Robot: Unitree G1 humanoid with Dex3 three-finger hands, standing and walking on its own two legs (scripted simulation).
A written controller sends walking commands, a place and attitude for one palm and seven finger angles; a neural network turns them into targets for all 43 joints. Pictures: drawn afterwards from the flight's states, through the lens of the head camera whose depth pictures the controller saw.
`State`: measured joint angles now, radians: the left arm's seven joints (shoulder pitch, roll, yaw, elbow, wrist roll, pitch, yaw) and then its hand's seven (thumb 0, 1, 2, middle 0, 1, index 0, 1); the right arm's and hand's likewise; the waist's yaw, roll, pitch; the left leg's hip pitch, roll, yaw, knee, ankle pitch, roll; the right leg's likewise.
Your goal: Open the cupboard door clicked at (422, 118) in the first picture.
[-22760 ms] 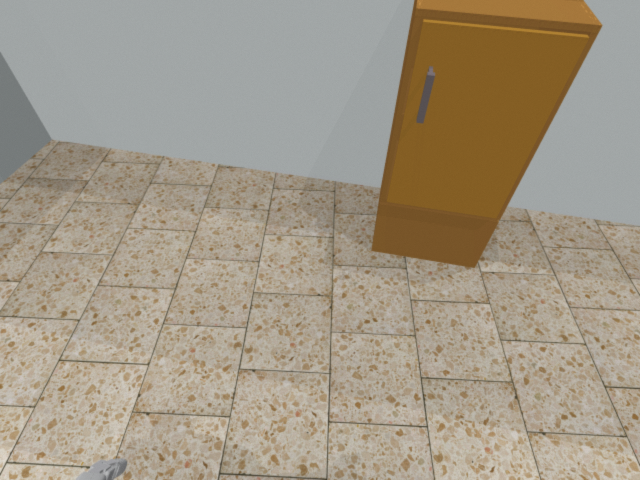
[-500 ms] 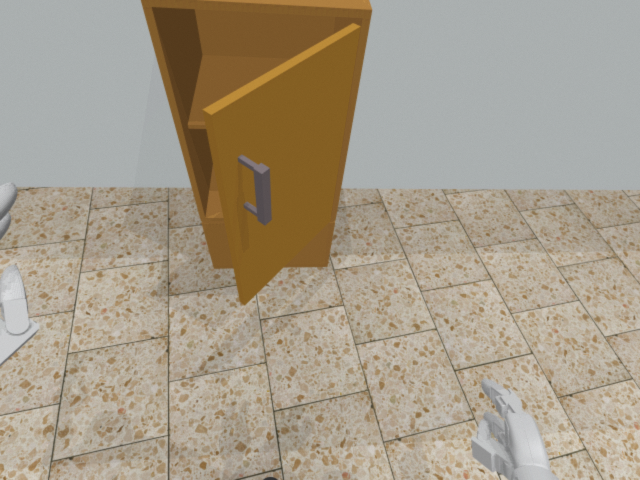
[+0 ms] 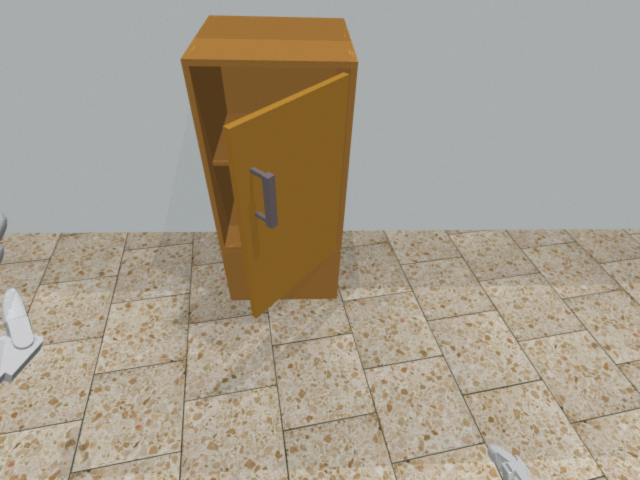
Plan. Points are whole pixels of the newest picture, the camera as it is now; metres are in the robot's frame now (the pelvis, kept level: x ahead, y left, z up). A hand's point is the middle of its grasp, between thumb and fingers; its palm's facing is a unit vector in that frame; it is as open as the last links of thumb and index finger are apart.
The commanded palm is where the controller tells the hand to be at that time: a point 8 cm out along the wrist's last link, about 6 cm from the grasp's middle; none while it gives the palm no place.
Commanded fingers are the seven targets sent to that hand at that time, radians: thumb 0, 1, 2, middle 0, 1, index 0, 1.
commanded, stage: stop stepping back and stand still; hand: left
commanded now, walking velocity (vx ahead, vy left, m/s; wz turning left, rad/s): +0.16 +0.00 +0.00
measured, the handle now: (263, 197) +0.69 +0.13 -0.03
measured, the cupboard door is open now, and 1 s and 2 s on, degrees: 49 49 49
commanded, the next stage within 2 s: let the arm hang, fingers relaxed in 0.28 s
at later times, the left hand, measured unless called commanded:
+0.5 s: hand (91, 411) +0.20 +0.27 +0.02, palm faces +0.26 -0.86 -0.44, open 7.4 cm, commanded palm none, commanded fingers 0.00 0.90 0.90 -0.20 -0.30 -0.20 -0.30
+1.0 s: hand out of the picture -0.04 +0.22 -0.15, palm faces +0.08 -0.96 -0.28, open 7.3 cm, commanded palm none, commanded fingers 0.00 0.90 0.90 -0.20 -0.30 -0.20 -0.30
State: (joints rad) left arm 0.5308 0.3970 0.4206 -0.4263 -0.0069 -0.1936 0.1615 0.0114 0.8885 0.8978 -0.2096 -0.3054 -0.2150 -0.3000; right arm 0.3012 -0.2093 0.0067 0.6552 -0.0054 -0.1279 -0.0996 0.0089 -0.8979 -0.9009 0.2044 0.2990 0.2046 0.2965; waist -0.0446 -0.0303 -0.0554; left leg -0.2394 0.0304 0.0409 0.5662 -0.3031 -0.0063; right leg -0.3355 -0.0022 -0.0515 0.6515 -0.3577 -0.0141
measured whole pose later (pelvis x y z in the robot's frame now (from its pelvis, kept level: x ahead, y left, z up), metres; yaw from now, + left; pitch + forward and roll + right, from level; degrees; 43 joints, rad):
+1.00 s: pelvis -0.01 +0.01 +0.01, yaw +3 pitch -2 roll +0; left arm 0.29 0.22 0.02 1.15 0.01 0.01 0.02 0.00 0.93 0.90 -0.20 -0.30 -0.21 -0.30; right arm 0.32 -0.18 0.00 1.13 -0.02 0.03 -0.01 0.00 -0.90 -0.90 0.20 0.30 0.20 0.30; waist -0.01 0.03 0.07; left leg -0.21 0.02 0.04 0.41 -0.17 0.00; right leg -0.21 0.01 -0.08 0.39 -0.16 -0.04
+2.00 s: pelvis +0.02 +0.01 +0.02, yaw +3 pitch -2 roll +0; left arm 0.15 0.26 0.02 1.15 0.01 -0.02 0.02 0.00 0.91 0.90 -0.20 -0.30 -0.21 -0.30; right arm 0.17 -0.26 -0.01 1.14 -0.02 0.01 -0.01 0.00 -0.90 -0.90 0.20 0.30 0.20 0.30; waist -0.01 0.02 0.06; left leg -0.13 0.02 0.05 0.33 -0.17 0.00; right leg -0.14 0.01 -0.07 0.33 -0.16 -0.04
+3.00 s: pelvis +0.02 -0.01 +0.01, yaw -22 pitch +2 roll +2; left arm 0.23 0.22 0.09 0.95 0.02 0.05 0.01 0.00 0.90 0.90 -0.20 -0.30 -0.21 -0.30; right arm 0.06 -0.20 -0.05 0.89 0.00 0.03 -0.03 0.00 -0.90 -0.90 0.20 0.30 0.20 0.30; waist 0.04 -0.04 0.09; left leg -0.30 0.00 -0.03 0.61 -0.37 -0.04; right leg -0.31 0.13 0.22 0.49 -0.18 -0.06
